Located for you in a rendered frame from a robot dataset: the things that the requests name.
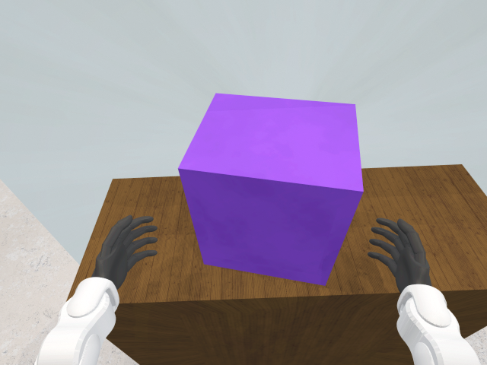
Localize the robot left hand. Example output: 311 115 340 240
91 215 158 290

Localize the right robot forearm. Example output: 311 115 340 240
396 284 481 365

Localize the left robot forearm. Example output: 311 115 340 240
34 277 119 365

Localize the carton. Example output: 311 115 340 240
178 94 364 286

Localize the robot right hand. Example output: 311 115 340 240
368 218 432 293

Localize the pedestal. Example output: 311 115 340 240
66 164 487 365

